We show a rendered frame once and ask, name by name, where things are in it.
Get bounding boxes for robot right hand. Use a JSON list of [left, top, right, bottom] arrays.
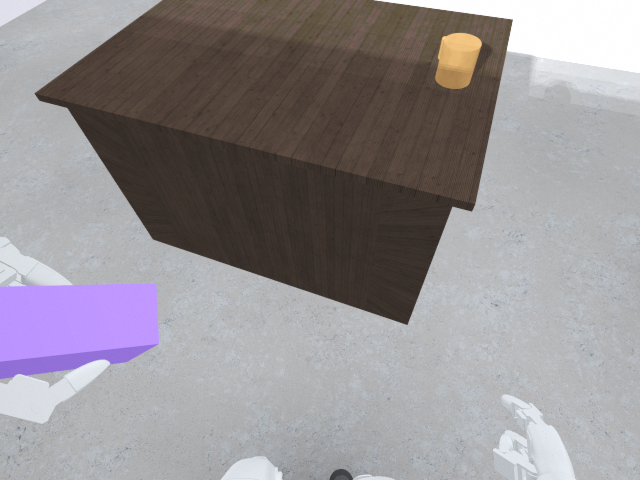
[[493, 394, 575, 480]]

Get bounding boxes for robot left thigh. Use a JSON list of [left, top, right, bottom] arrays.
[[221, 458, 282, 480]]

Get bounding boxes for robot left hand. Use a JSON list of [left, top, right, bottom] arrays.
[[0, 237, 110, 424]]

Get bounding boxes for sponge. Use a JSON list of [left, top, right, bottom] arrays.
[[0, 283, 159, 379]]

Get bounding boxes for table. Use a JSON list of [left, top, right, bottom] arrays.
[[34, 0, 513, 325]]

